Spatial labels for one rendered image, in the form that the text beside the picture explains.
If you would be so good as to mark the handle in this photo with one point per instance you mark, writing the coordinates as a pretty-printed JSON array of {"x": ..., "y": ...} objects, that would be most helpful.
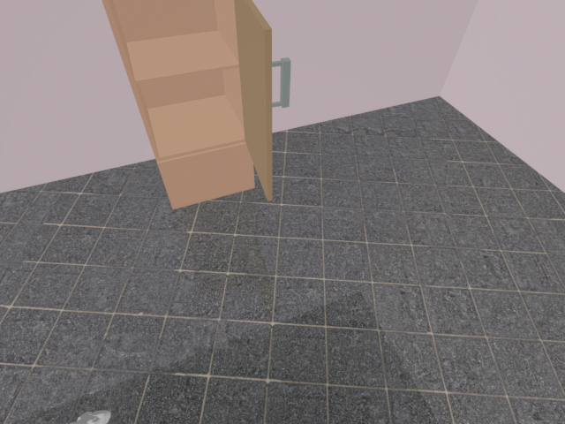
[{"x": 285, "y": 82}]

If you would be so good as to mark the cupboard door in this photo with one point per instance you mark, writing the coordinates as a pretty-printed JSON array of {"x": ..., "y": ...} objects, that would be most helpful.
[{"x": 254, "y": 44}]

